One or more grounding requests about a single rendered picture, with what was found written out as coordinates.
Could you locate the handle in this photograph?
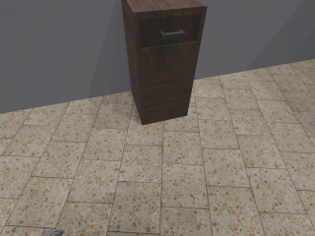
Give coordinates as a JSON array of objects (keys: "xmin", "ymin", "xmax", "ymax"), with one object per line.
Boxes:
[{"xmin": 160, "ymin": 29, "xmax": 186, "ymax": 40}]

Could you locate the drawer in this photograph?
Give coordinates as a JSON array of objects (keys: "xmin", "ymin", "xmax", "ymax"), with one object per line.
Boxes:
[{"xmin": 138, "ymin": 13, "xmax": 203, "ymax": 48}]

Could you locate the cabinet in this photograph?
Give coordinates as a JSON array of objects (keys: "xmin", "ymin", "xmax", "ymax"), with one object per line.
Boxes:
[{"xmin": 121, "ymin": 0, "xmax": 208, "ymax": 126}]

